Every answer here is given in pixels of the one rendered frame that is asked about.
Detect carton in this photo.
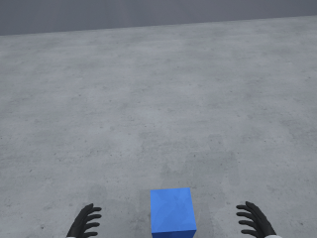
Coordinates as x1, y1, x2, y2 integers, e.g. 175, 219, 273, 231
150, 187, 197, 238

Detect right robot hand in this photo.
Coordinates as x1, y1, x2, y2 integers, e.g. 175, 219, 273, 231
236, 201, 276, 238

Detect left robot hand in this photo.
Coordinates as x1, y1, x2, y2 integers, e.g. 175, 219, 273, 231
66, 203, 102, 238

